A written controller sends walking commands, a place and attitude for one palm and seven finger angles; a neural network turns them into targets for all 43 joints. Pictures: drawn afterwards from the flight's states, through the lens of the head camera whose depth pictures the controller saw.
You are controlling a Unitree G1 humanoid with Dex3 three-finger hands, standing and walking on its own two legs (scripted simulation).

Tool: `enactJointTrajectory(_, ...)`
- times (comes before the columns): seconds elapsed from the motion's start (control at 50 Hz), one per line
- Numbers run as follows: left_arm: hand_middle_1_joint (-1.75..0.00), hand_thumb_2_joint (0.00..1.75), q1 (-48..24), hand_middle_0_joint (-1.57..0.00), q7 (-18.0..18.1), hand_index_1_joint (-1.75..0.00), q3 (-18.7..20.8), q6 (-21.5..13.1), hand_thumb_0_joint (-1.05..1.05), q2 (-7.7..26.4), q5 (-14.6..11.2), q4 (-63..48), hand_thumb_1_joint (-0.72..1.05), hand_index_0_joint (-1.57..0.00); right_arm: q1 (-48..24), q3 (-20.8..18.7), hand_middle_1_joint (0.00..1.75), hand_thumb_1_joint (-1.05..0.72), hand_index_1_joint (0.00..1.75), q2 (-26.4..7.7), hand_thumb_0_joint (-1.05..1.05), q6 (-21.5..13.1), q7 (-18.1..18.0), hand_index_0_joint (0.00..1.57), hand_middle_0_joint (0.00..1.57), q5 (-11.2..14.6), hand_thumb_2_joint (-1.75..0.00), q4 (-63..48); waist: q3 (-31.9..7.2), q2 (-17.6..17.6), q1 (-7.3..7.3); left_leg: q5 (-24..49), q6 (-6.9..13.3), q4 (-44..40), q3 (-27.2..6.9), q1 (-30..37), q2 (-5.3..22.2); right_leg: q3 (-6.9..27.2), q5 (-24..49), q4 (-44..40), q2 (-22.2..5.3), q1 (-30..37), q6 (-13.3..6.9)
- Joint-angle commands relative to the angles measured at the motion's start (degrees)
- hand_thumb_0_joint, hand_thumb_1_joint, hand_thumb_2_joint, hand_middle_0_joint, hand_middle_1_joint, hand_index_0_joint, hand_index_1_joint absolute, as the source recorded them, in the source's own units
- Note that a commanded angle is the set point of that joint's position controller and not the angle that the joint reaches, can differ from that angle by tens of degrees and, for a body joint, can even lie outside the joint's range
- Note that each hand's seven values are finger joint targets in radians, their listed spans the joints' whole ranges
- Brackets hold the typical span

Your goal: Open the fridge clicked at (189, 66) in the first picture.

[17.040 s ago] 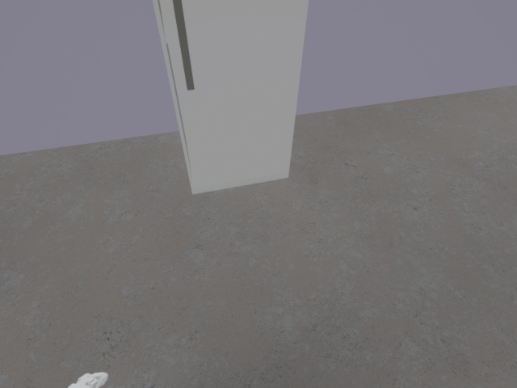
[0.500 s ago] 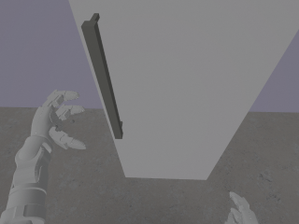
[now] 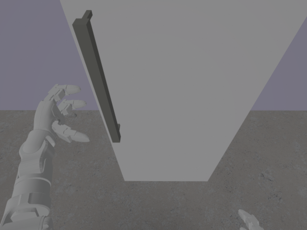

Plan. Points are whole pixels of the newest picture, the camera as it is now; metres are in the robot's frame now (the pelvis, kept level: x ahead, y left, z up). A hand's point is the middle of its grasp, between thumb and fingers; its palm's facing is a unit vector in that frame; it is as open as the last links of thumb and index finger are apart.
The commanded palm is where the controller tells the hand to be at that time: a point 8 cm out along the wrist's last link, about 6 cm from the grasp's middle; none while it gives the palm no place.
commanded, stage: move the hooked fingers beside the handle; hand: left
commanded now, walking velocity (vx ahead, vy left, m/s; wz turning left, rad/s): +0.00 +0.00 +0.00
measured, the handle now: (106, 92) +0.45 +0.15 +0.12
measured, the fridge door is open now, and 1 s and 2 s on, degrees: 0 0 0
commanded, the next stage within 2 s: feel for the door with the fingertips in 1.00 s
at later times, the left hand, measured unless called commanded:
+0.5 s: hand (80, 109) +0.40 +0.21 +0.10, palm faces +0.02 -1.00 -0.02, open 14.0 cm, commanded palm +0.36 +0.26 +0.11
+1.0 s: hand (83, 111) +0.39 +0.20 +0.11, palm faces +0.01 -1.00 -0.01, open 14.0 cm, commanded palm +0.36 +0.25 +0.10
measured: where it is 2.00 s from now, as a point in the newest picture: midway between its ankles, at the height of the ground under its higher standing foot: outside the picture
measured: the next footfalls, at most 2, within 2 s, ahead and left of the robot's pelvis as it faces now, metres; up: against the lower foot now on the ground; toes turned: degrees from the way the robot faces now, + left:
none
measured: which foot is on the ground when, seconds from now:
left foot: down 0.00-1.00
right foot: down 0.00-1.00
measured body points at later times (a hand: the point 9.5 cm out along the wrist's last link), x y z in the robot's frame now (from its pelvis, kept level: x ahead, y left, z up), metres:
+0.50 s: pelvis +0.00 +0.01 +0.00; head +0.04 +0.00 +0.45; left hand +0.39 +0.26 +0.11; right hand +0.09 -0.25 -0.11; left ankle +0.00 +0.13 -0.72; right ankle +0.00 -0.11 -0.72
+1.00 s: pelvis +0.00 +0.01 +0.00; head +0.03 +0.00 +0.45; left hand +0.38 +0.25 +0.11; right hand +0.13 -0.24 -0.10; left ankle +0.00 +0.13 -0.72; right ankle +0.00 -0.11 -0.72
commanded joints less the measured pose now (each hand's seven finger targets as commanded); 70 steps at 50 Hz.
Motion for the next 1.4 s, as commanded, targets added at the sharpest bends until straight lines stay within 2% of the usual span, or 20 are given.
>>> enactJointTrajectory(0.0, -1.20, 0.30, -22.3, -0.30, 0.5, -1.20, 3.3, -3.7, 0.00, 13.5, -1.2, -9.5, -0.50, -0.30, -1.3, -3.0, 0.30, -0.90, 0.30, -7.6, 0.00, -2.1, -0.4, 0.20, 0.20, 0.2, -0.90, -7.0, -14.0, -1.0, -0.41, 11.4, 2.2, -3.5, -1.3, 4.1, -2.4, 2.1, 16.5, -4.2, 1.1, 5.2, -0.1)
enactJointTrajectory(0.02, -1.20, 0.30, -23.2, -0.30, 0.7, -1.20, 3.6, -3.9, 0.00, 13.7, -1.2, -8.9, -0.50, -0.30, -1.1, -3.0, 0.30, -0.90, 0.30, -7.6, 0.00, -1.9, -0.5, 0.20, 0.20, 0.2, -0.90, -6.8, -13.8, -2.3, -0.73, 11.0, 2.4, -3.3, -1.4, 3.9, -2.5, 2.2, 16.1, -4.4, 1.2, 4.9, 0.0)
enactJointTrajectory(0.1, -1.20, 0.30, -28.3, -0.30, 1.4, -1.20, 1.6, -5.6, 0.00, 12.9, 0.0, -10.0, -0.50, -0.30, -0.5, -3.0, 0.30, -0.90, 0.30, -7.3, 0.00, -1.6, -0.3, 0.20, 0.20, 0.0, -0.90, -6.7, -17.3, 3.0, -0.92, 12.6, 2.2, -2.8, -1.7, 6.4, -2.5, 2.1, 16.4, -3.4, 1.3, 4.4, -0.5)
enactJointTrajectory(0.18, -1.20, 0.30, -31.3, -0.30, 2.0, -1.20, 0.1, -6.3, 0.00, 11.6, 0.4, -6.0, -0.50, -0.30, 0.4, -3.0, 0.30, -0.90, 0.30, -7.4, 0.00, -1.1, -0.1, 0.20, 0.20, -0.1, -0.90, -5.7, -17.0, 0.8, -1.97, 11.9, 2.2, -2.5, -2.1, 5.9, -2.3, 1.8, 15.5, -3.2, 1.6, 3.1, -0.4)
enactJointTrajectory(0.24, -1.20, 0.30, -28.4, -0.30, 2.4, -1.20, 3.5, -5.8, 0.00, 14.8, 0.6, -1.3, -0.50, -0.30, 1.2, -3.1, 0.30, -0.90, 0.30, -8.1, 0.00, -0.4, 0.0, 0.20, 0.20, -0.3, -0.90, -5.7, -17.4, -1.3, -0.48, 11.6, 2.2, -2.5, -2.2, 3.7, -2.3, 1.7, 15.2, -2.7, 1.5, 4.6, -0.6)
enactJointTrajectory(0.26, -1.20, 0.30, -27.8, -0.30, 2.4, -1.20, 3.8, -5.8, 0.00, 15.1, 0.9, -1.5, -0.50, -0.30, 1.0, -2.9, 0.30, -0.90, 0.30, -7.9, 0.00, -0.1, 0.2, 0.20, 0.20, -0.2, -0.90, -6.2, -17.9, 0.4, -0.12, 12.1, 2.1, -2.6, -1.9, 3.5, -2.5, 1.9, 16.0, -2.5, 1.4, 5.0, -0.6)
enactJointTrajectory(0.4, -1.20, 0.30, -22.8, -0.30, 2.8, -1.20, 3.7, -7.5, 0.00, 13.4, 0.3, -9.6, -0.50, -0.30, 0.9, -3.5, 0.30, -0.90, 0.30, -7.2, 0.00, 0.3, 1.2, 0.20, 0.20, -0.3, -0.90, -8.6, -22.0, 0.7, 1.18, 19.2, 2.0, -2.3, -1.6, 6.3, -2.0, 1.6, 22.5, -1.4, 1.9, 7.7, -0.7)
enactJointTrajectory(0.54, -1.20, 0.30, -22.2, -0.30, 2.6, -1.20, 0.7, -5.2, 0.00, 9.9, -0.4, -9.7, -0.50, -0.30, 0.3, -3.5, 0.30, -0.90, 0.30, -7.4, 0.00, 0.5, 0.9, 0.20, 0.20, 0.2, -0.90, -7.9, -14.2, -1.2, -0.69, 14.7, 2.2, -3.2, -1.6, 4.7, -1.8, 1.1, 18.7, -3.1, 2.1, 4.4, -0.6)
enactJointTrajectory(0.64, -1.20, 0.30, -23.7, -0.30, 2.9, -1.20, 1.5, -5.2, 0.00, 11.9, 0.4, -12.3, -0.50, -0.30, -0.1, -3.3, 0.30, -0.90, 0.30, -7.4, 0.00, 0.6, 0.5, 0.20, 0.20, 0.0, -0.90, -7.8, -16.9, 1.9, -0.43, 14.3, 2.1, -2.9, -1.8, 6.0, -2.2, 1.4, 17.5, -2.8, 1.9, 4.8, -0.8)
enactJointTrajectory(0.68, -1.20, 0.30, -24.8, -0.30, 3.1, -1.20, -1.0, -5.9, 0.00, 9.0, 0.2, -14.7, -0.50, -0.30, -0.8, -3.2, 0.30, -0.90, 0.30, -6.6, 0.00, 0.2, 0.6, 0.20, 0.20, 0.0, -0.90, -8.2, -18.2, 3.1, -0.56, 15.3, 2.0, -2.8, -2.0, 7.8, -2.2, 1.3, 18.0, -2.7, 2.0, 4.5, -0.8)
enactJointTrajectory(0.74, -1.20, 0.30, -27.7, -0.30, 3.8, -1.20, -0.3, -6.4, 0.00, 10.5, 0.2, -12.9, -0.50, -0.30, -0.6, -3.0, 0.30, -0.90, 0.30, -7.2, 0.00, 0.2, 0.2, 0.20, 0.20, -0.1, -0.90, -7.2, -17.0, 0.3, -1.60, 13.6, 2.1, -2.7, -2.5, 7.5, -1.9, 1.1, 16.3, -3.1, 2.2, 3.5, -0.6)
enactJointTrajectory(0.78, -1.20, 0.30, -29.6, -0.30, 4.0, -1.20, -2.7, -6.0, 0.00, 7.7, 0.3, -11.2, -0.50, -0.30, -1.1, -2.9, 0.30, -0.90, 0.30, -6.8, 0.00, 0.0, 0.2, 0.20, 0.20, 0.1, -0.90, -7.0, -16.4, 0.8, -1.99, 12.4, 2.0, -3.1, -2.6, 7.3, -2.1, 1.0, 15.5, -3.2, 2.1, 2.8, -0.5)
enactJointTrajectory(0.84, -1.20, 0.30, -25.2, -0.30, 4.4, -1.20, 1.1, -4.9, 0.00, 11.4, 0.9, -7.2, -0.50, -0.30, -0.6, -2.9, 0.30, -0.90, 0.30, -7.4, 0.00, 0.4, 0.3, 0.20, 0.20, -0.1, -0.90, -6.8, -17.1, 0.8, -0.14, 13.4, 1.8, -2.9, -2.7, 6.6, -2.3, 1.0, 16.0, -2.7, 1.8, 4.1, -0.9)
enactJointTrajectory(0.88, -1.20, 0.30, -21.5, -0.30, 4.1, -1.20, -0.8, -4.4, 0.00, 8.3, 0.9, -8.0, -0.50, -0.30, -1.3, -2.9, 0.30, -0.90, 0.30, -6.8, 0.00, 0.4, 0.8, 0.20, 0.20, 0.0, -0.90, -8.0, -18.0, 1.8, 0.61, 15.3, 1.7, -2.9, -2.1, 6.6, -2.4, 1.0, 18.4, -2.5, 1.7, 5.2, -0.9)
enactJointTrajectory(0.96, -1.20, 0.30, -21.4, -0.30, 4.4, -1.20, 0.3, -4.2, 0.00, 9.3, 0.5, -7.5, -0.50, -0.30, -1.2, -2.8, 0.30, -0.90, 0.30, -7.1, 0.00, 1.0, 1.1, 0.20, 0.20, 0.0, -0.90, -8.5, -16.0, -2.8, 0.31, 14.3, 1.9, -3.2, -2.0, 4.2, -2.2, 1.0, 18.6, -2.7, 1.9, 5.5, -0.6)
enactJointTrajectory(1.06, -1.20, 0.30, -27.7, -0.30, 5.3, -1.20, 0.6, -6.4, 0.00, 11.0, 1.1, -12.2, -0.50, -0.30, -1.5, -2.9, 0.30, -0.90, 0.30, -6.8, 0.00, 1.0, 0.7, 0.20, 0.20, -0.1, -0.90, -8.4, -17.4, 0.8, -0.52, 12.4, 2.1, -3.0, -1.8, 5.8, -2.4, 1.8, 16.7, -3.1, 1.9, 5.2, -0.5)
enactJointTrajectory(1.1, -1.20, 0.30, -28.2, -0.30, 5.3, -1.20, -2.3, -7.4, 0.00, 7.9, 1.2, -13.8, -0.50, -0.30, -1.5, -2.9, 0.30, -0.90, 0.30, -6.3, 0.00, 0.6, 0.7, 0.20, 0.20, -0.1, -0.90, -8.2, -18.5, 2.9, -0.93, 13.5, 2.0, -2.9, -1.9, 7.6, -2.3, 1.6, 17.0, -2.8, 2.1, 4.6, -0.7)
enactJointTrajectory(1.18, -1.20, 0.30, -26.2, -0.30, 5.2, -1.20, -3.3, -7.3, 0.00, 6.5, 0.8, -12.3, -0.50, -0.30, -0.9, -3.2, 0.30, -0.90, 0.30, -6.6, 0.00, 0.2, 0.7, 0.20, 0.20, -0.1, -0.90, -7.1, -19.0, 0.7, -1.15, 13.7, 1.9, -2.7, -2.1, 7.8, -2.2, 1.3, 17.6, -3.0, 2.2, 4.8, -0.5)
enactJointTrajectory(1.26, -1.20, 0.30, -23.6, -0.30, 5.8, -1.20, -3.3, -5.2, 0.00, 5.7, 0.6, -9.0, -0.50, -0.30, -1.2, -3.2, 0.30, -0.90, 0.30, -6.9, 0.00, 0.5, 1.0, 0.20, 0.20, 0.1, -0.90, -7.0, -15.9, -1.5, -0.59, 11.9, 2.0, -3.4, -1.9, 5.3, -2.4, 1.2, 16.8, -3.6, 1.9, 4.7, -0.4)
enactJointTrajectory(1.38, -1.20, 0.30, -20.5, -0.30, 9.0, -1.20, -1.9, -5.2, 0.00, 6.0, 1.4, -14.4, -0.50, -0.30, -1.8, -3.4, 0.30, -0.90, 0.30, -6.2, 0.00, 0.7, 1.8, 0.20, 0.20, -0.3, -0.90, -8.4, -18.3, -2.6, 0.92, 14.6, 2.1, -3.4, -1.0, 5.4, -2.6, 1.6, 20.5, -3.2, 1.8, 8.2, -0.2)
